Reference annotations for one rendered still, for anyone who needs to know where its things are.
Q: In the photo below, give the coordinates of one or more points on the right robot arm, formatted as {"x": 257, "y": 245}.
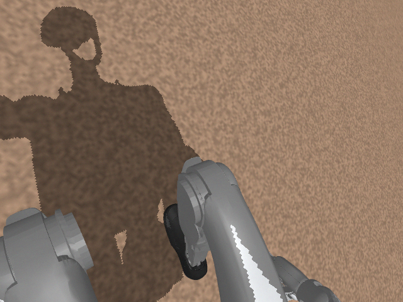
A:
{"x": 313, "y": 291}

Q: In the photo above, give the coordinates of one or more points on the right robot hand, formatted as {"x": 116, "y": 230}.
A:
{"x": 289, "y": 275}

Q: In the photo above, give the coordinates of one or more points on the right robot foot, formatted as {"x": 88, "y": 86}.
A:
{"x": 176, "y": 238}

